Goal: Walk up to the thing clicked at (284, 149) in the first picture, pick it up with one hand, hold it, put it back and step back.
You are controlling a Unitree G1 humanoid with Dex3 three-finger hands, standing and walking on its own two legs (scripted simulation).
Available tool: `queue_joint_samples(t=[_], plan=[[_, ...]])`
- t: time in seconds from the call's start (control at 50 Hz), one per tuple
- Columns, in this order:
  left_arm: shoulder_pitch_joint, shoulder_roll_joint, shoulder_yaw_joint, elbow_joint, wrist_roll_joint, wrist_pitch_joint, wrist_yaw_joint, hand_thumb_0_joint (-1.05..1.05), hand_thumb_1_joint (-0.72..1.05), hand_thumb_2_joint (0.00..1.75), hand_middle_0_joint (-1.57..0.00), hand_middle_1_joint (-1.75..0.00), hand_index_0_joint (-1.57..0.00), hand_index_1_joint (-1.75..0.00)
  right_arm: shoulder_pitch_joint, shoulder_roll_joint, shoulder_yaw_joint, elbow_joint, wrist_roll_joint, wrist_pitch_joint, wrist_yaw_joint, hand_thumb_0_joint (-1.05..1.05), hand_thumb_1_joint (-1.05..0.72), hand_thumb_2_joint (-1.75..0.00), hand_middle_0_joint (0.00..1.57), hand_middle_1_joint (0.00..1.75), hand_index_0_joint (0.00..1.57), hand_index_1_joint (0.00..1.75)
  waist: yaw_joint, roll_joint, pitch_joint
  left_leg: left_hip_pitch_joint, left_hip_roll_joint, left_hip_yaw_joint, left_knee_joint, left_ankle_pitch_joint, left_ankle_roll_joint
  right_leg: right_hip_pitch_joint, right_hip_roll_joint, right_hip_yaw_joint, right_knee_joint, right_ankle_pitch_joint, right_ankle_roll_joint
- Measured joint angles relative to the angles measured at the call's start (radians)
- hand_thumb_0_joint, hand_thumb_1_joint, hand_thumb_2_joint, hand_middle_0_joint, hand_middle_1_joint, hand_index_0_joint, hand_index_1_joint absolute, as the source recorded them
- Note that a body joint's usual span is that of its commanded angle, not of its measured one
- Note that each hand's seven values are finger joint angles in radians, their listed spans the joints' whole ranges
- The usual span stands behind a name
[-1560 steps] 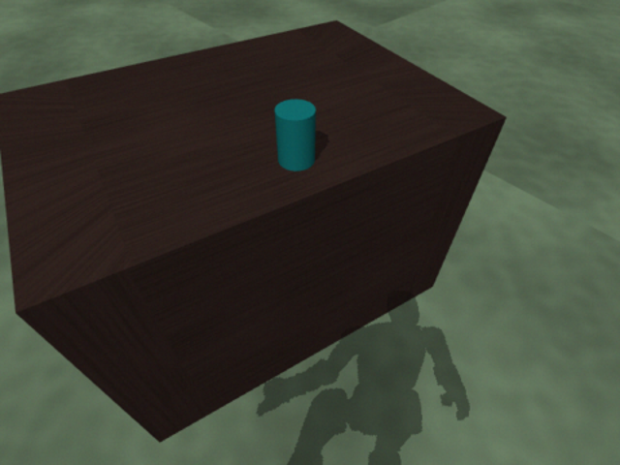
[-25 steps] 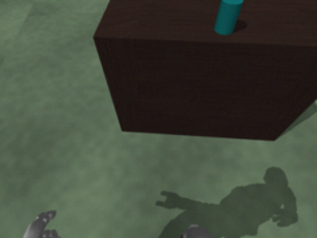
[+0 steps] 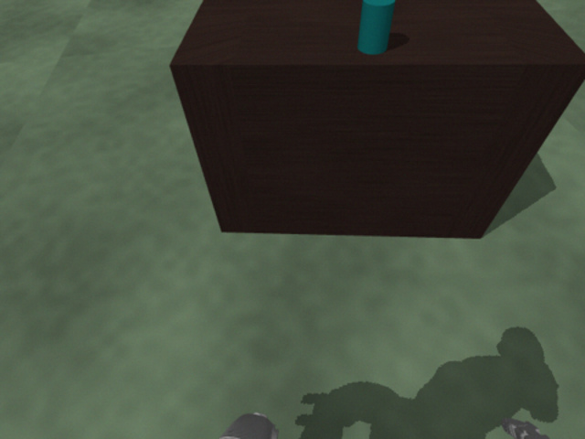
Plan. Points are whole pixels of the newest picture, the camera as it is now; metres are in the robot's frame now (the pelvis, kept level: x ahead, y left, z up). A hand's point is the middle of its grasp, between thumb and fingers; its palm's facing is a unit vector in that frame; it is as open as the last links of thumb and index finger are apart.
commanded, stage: step back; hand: right
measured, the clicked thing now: (375, 24) +1.08 -0.16 +0.05
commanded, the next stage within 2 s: stand in 1.04 s
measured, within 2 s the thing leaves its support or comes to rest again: neither
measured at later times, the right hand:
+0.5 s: hand out of the picture +0.05 -0.26 -0.15, palm faces -0.12 +0.93 -0.34, open 7.4 cm
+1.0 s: hand out of the picture +0.13 -0.20 -0.15, palm faces -0.09 +0.94 -0.34, open 7.4 cm
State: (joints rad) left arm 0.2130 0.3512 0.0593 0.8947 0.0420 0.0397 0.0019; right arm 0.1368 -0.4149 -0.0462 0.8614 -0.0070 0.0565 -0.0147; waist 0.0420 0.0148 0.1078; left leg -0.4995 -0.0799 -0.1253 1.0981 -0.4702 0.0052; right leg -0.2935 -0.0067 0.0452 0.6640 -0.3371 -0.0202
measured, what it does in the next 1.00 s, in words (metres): steps on the spot: left foot, then left foot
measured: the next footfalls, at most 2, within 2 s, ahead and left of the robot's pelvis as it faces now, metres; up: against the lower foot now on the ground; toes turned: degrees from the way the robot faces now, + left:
left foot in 0.16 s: -0.02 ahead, +0.13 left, +0.00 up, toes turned +2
left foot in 0.66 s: +0.02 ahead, +0.16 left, +0.00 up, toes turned +6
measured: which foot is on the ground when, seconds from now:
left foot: up 0.00-0.14, down 0.16-0.42, up 0.44-0.64, down 0.66-1.00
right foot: down 0.00-1.00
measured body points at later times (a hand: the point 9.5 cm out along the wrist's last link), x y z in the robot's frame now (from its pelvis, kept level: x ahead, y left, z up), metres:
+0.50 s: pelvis -0.04 -0.01 +0.00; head -0.05 -0.01 +0.45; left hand -0.03 +0.31 -0.11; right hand +0.06 -0.30 -0.12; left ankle -0.07 +0.12 -0.70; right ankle +0.00 -0.11 -0.72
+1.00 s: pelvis +0.01 +0.04 +0.00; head +0.04 +0.04 +0.45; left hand +0.08 +0.36 -0.12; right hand +0.13 -0.25 -0.13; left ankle -0.02 +0.15 -0.73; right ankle +0.01 -0.10 -0.73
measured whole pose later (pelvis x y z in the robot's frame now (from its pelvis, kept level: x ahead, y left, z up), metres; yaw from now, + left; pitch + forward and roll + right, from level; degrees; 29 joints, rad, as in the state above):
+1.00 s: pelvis +0.01 +0.04 +0.00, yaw +4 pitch -1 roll +0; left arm 0.11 0.38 0.04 1.03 0.00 -0.03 0.01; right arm 0.12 -0.33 -0.03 1.03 -0.02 -0.02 0.01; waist 0.01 0.00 0.07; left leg -0.21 0.01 0.02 0.60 -0.37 0.01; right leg -0.22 -0.04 0.00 0.59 -0.34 0.02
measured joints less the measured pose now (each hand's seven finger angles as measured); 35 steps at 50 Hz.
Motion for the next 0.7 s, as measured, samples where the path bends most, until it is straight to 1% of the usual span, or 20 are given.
queue_joint_samples(t=[0.02, 0.06, 0.1, 0.14, 0.16, 0.18, 0.2, 0.24, 0.28, 0.36, 0.38, 0.4, 0.42, 0.44, 0.48, 0.52, 0.62, 0.66, 0.68, 0.7], plan=[[0.001, 0.001, 0.002, 0.001, 0.002, -0.004, 0.002, 0.01, 0.9, 0.9, -0.2, -0.3, -0.21, -0.3, 0.014, -0.002, 0.001, 0.006, -0.001, -0.003, 0.001, 0.0, -0.9, -0.9, 0.2, 0.3, 0.2, 0.3, -0.002, 0.002, -0.007, 0.013, -0.006, 0.0, 0.013, 0.007, -0.004, -0.009, -0.006, -0.005, -0.007, 0.011, 0.001], [-0.001, 0.007, 0.006, -0.005, 0.006, -0.015, 0.003, 0.01, 0.9, 0.9, -0.21, -0.3, -0.21, -0.3, 0.039, -0.004, 0.002, 0.022, -0.005, -0.009, 0.004, 0.0, -0.9, -0.9, 0.2, 0.3, 0.2, 0.3, -0.004, 0.01, -0.013, 0.065, 0.006, 0.011, -0.042, 0.008, -0.011, -0.029, -0.01, -0.019, -0.01, 0.026, 0.002], [-0.009, 0.017, 0.012, -0.011, 0.01, -0.025, 0.003, 0.01, 0.9, 0.9, -0.21, -0.3, -0.21, -0.3, 0.064, -0.003, 0.002, 0.043, -0.013, -0.014, 0.01, 0.0, -0.9, -0.9, 0.2, 0.3, 0.2, 0.3, -0.009, 0.021, -0.016, 0.135, 0.036, 0.036, -0.173, -0.015, -0.015, -0.044, -0.013, -0.044, -0.003, 0.033, 0.001], [-0.023, 0.031, 0.016, -0.016, 0.008, -0.027, 0.001, 0.01, 0.9, 0.9, -0.2, -0.3, -0.21, -0.3, 0.087, 0.005, 0.001, 0.068, -0.02, -0.022, 0.017, 0.0, -0.9, -0.9, 0.2, 0.3, 0.2, 0.3, -0.014, 0.021, -0.018, 0.219, 0.061, 0.068, -0.358, -0.029, -0.011, -0.06, -0.024, -0.071, 0.019, 0.028, 0.005], [-0.031, 0.042, 0.017, -0.015, 0.005, -0.026, -0.001, 0.01, 0.9, 0.9, -0.2, -0.3, -0.21, -0.3, 0.092, 0.017, 0.0, 0.085, -0.023, -0.028, 0.018, 0.0, -0.9, -0.9, 0.2, 0.3, 0.2, 0.3, -0.014, 0.004, -0.012, 0.256, 0.054, 0.079, -0.446, 0.048, -0.007, -0.066, -0.04, -0.073, 0.038, 0.023, 0.011], [-0.035, 0.056, 0.02, -0.011, 0.002, -0.023, 0.0, 0.01, 0.9, 0.9, -0.2, -0.3, -0.21, -0.3, 0.089, 0.037, -0.001, 0.103, -0.028, -0.033, 0.019, 0.0, -0.91, -0.9, 0.2, 0.3, 0.2, 0.3, -0.003, -0.033, 0.003, 0.281, 0.031, 0.099, -0.484, 0.108, -0.005, -0.067, -0.062, -0.051, 0.058, 0.018, 0.012], [-0.027, 0.063, 0.022, -0.006, -0.003, -0.019, 0.002, 0.01, 0.9, 0.9, -0.2, -0.3, -0.2, -0.3, 0.092, 0.054, 0.0, 0.113, -0.035, -0.037, 0.022, 0.0, -0.91, -0.9, 0.2, 0.3, 0.2, 0.3, 0.007, -0.06, 0.003, 0.299, 0.017, 0.119, -0.505, 0.13, -0.002, -0.071, -0.068, -0.023, 0.079, -0.02, 0.005], [-0.004, 0.058, 0.019, 0.026, -0.011, -0.014, 0.0, 0.01, 0.9, 0.9, -0.2, -0.3, -0.2, -0.3, 0.112, 0.064, 0.008, 0.119, -0.038, -0.046, 0.03, 0.01, -0.9, -0.9, 0.2, 0.3, 0.2, 0.3, -0.008, -0.05, -0.032, 0.297, 0.03, 0.112, -0.509, 0.129, 0.016, -0.083, -0.042, -0.023, 0.124, -0.114, 0.005], [0.009, 0.059, 0.016, 0.054, -0.018, -0.012, -0.011, 0.01, 0.9, 0.9, -0.2, -0.3, -0.2, -0.3, 0.119, 0.071, 0.013, 0.127, -0.039, -0.051, 0.034, 0.01, -0.9, -0.9, 0.2, 0.3, 0.2, 0.3, -0.022, -0.036, -0.052, 0.304, 0.051, 0.101, -0.522, 0.133, 0.024, -0.074, -0.022, -0.034, 0.145, -0.136, 0.004], [0.029, 0.062, 0.018, 0.082, -0.025, -0.033, -0.023, 0.01, 0.9, 0.9, -0.2, -0.3, -0.2, -0.3, 0.103, 0.078, 0.018, 0.125, -0.035, -0.062, 0.039, 0.01, -0.9, -0.9, 0.21, 0.3, 0.2, 0.3, -0.018, -0.039, -0.062, 0.305, 0.072, 0.111, -0.526, 0.145, -0.009, 0.001, -0.019, -0.047, -0.018, -0.039, 0.0], [0.026, 0.054, 0.019, 0.093, -0.024, -0.038, -0.02, 0.01, 0.9, 0.9, -0.2, -0.3, -0.2, -0.3, 0.093, 0.073, 0.017, 0.123, -0.032, -0.059, 0.04, 0.01, -0.9, -0.9, 0.21, 0.3, 0.2, 0.3, -0.018, -0.024, -0.055, 0.301, 0.086, 0.107, -0.507, 0.134, -0.015, 0.019, -0.006, -0.054, -0.056, 0.032, 0.001], [0.021, 0.042, 0.018, 0.103, -0.021, -0.043, -0.016, 0.01, 0.9, 0.9, -0.2, -0.3, -0.2, -0.3, 0.086, 0.066, 0.016, 0.122, -0.028, -0.054, 0.04, 0.01, -0.9, -0.9, 0.21, 0.3, 0.2, 0.3, -0.021, -0.002, -0.047, 0.297, 0.104, 0.095, -0.483, 0.12, -0.017, 0.036, 0.01, -0.068, -0.076, 0.072, 0.003], [0.021, 0.031, 0.016, 0.108, -0.016, -0.05, -0.013, 0.01, 0.9, 0.9, -0.2, -0.3, -0.2, -0.3, 0.083, 0.061, 0.015, 0.121, -0.025, -0.048, 0.038, 0.01, -0.9, -0.9, 0.21, 0.3, 0.2, 0.3, -0.023, 0.017, -0.049, 0.286, 0.112, 0.074, -0.452, 0.085, -0.008, 0.043, 0.023, -0.082, -0.085, 0.08, 0.002], [0.024, 0.023, 0.013, 0.109, -0.011, -0.058, -0.013, 0.01, 0.9, 0.9, -0.2, -0.3, -0.2, -0.3, 0.082, 0.058, 0.013, 0.122, -0.024, -0.043, 0.035, 0.01, -0.9, -0.9, 0.21, 0.3, 0.2, 0.3, -0.019, 0.022, -0.058, 0.264, 0.102, 0.055, -0.408, 0.035, 0.0, 0.04, 0.026, -0.087, -0.086, 0.077, -0.002], [0.024, 0.011, 0.01, 0.111, -0.005, -0.065, -0.015, 0.01, 0.9, 0.9, -0.2, -0.3, -0.2, -0.3, 0.078, 0.053, 0.007, 0.127, -0.026, -0.039, 0.034, 0.01, -0.9, -0.9, 0.21, 0.3, 0.2, 0.3, -0.004, 0.013, -0.069, 0.218, 0.072, 0.054, -0.312, -0.019, 0.005, 0.032, 0.014, -0.084, -0.083, 0.06, -0.018], [0.02, -0.003, 0.006, 0.109, -0.003, -0.069, -0.014, 0.01, 0.9, 0.9, -0.2, -0.3, -0.2, -0.3, 0.077, 0.038, 0.001, 0.127, -0.023, -0.045, 0.037, 0.0, -0.9, -0.9, 0.2, 0.3, 0.2, 0.3, 0.001, 0.012, -0.066, 0.189, 0.061, 0.058, -0.271, -0.014, 0.009, 0.041, 0.0, -0.087, -0.102, 0.065, -0.022], [0.008, -0.009, 0.0, 0.11, -0.001, -0.076, -0.017, 0.01, 0.9, 0.9, -0.2, -0.3, -0.21, -0.3, 0.078, 0.006, -0.016, 0.135, -0.027, -0.054, 0.043, 0.0, -0.9, -0.9, 0.2, 0.3, 0.2, 0.3, 0.006, 0.016, -0.058, 0.174, 0.092, 0.079, -0.35, 0.022, 0.003, 0.044, -0.023, -0.097, -0.12, 0.07, 0.005], [-0.002, 0.003, -0.001, 0.112, -0.005, -0.067, -0.017, 0.01, 0.9, 0.9, -0.2, -0.3, -0.21, -0.3, 0.083, 0.004, -0.02, 0.142, -0.028, -0.062, 0.044, 0.0, -0.91, -0.9, 0.2, 0.3, 0.2, 0.3, -0.002, 0.009, -0.055, 0.211, 0.104, 0.095, -0.474, 0.082, 0.002, 0.039, -0.037, -0.105, -0.098, 0.052, 0.021], [-0.008, 0.011, -0.002, 0.113, -0.008, -0.064, -0.016, 0.01, 0.9, 0.9, -0.2, -0.3, -0.21, -0.3, 0.082, 0.008, -0.023, 0.148, -0.03, -0.067, 0.041, 0.0, -0.91, -0.9, 0.2, 0.3, 0.2, 0.3, -0.005, -0.004, -0.049, 0.227, 0.095, 0.102, -0.513, 0.168, -0.004, 0.034, -0.05, -0.101, -0.074, 0.036, 0.031], [-0.012, 0.021, -0.003, 0.114, -0.012, -0.06, -0.014, 0.01, 0.9, 0.9, -0.2, -0.3, -0.21, -0.3, 0.077, 0.017, -0.024, 0.155, -0.034, -0.07, 0.037, 0.0, -0.91, -0.9, 0.2, 0.3, 0.2, 0.3, -0.003, -0.026, -0.041, 0.239, 0.08, 0.117, -0.523, 0.195, -0.007, 0.029, -0.067, -0.086, -0.048, 0.02, 0.033]])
